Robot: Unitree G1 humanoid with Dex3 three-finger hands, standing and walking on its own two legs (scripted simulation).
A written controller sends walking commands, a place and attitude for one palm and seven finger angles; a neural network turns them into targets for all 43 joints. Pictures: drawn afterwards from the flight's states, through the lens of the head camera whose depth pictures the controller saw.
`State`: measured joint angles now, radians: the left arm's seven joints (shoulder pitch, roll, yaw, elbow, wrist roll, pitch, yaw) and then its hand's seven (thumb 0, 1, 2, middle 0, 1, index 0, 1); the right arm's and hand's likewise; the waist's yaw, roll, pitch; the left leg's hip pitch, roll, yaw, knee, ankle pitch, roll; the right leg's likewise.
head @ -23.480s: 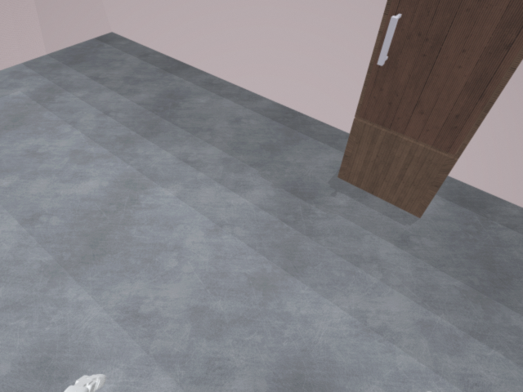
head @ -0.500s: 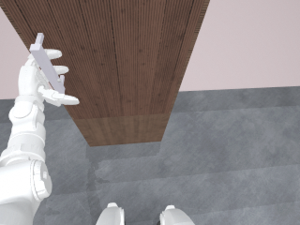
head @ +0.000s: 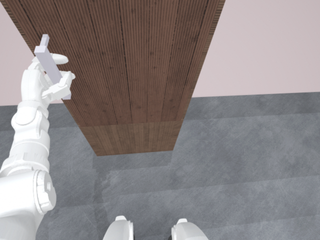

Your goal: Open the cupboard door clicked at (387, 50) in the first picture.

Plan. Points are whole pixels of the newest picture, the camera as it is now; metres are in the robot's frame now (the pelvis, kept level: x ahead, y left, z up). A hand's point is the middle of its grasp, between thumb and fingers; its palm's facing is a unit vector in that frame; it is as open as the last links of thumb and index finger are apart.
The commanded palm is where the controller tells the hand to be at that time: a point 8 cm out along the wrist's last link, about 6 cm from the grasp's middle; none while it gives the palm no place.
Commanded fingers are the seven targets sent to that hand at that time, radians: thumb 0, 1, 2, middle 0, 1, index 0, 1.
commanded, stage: close the thumb around the handle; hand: left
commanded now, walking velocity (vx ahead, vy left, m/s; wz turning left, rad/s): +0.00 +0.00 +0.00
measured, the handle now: (56, 70) +0.52 +0.24 +0.08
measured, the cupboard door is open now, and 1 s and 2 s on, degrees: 1 27 41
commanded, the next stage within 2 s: pull the door open along its arc in 0.12 s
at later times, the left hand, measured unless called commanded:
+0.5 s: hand (64, 93) +0.45 +0.21 +0.08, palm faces +0.05 -1.00 +0.00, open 5.5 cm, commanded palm +0.40 +0.25 +0.08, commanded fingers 0.00 0.90 0.90 -0.40 -1.35 -0.40 -1.35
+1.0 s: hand (91, 146) +0.31 +0.13 +0.08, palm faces +0.44 -0.90 +0.05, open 5.9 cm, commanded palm +0.25 +0.18 +0.08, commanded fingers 0.00 0.90 0.90 -0.40 -1.35 -0.40 -1.35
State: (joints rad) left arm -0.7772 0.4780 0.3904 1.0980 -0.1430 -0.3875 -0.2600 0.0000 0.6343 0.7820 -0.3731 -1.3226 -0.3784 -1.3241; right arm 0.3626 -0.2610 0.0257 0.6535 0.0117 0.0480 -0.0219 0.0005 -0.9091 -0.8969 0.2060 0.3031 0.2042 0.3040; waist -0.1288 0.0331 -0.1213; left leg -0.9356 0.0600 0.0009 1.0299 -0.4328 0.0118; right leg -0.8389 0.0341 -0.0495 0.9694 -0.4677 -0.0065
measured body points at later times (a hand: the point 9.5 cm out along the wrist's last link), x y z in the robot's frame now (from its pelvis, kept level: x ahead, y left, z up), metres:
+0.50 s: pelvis +0.01 +0.00 +0.01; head +0.10 +0.01 +0.45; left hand +0.44 +0.26 +0.08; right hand +0.05 -0.26 -0.11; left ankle +0.03 +0.11 -0.67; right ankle -0.01 -0.12 -0.67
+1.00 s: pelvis +0.01 -0.02 +0.02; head +0.04 -0.02 +0.46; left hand +0.28 +0.18 +0.08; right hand +0.21 -0.22 -0.07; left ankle +0.03 +0.11 -0.67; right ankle -0.01 -0.12 -0.67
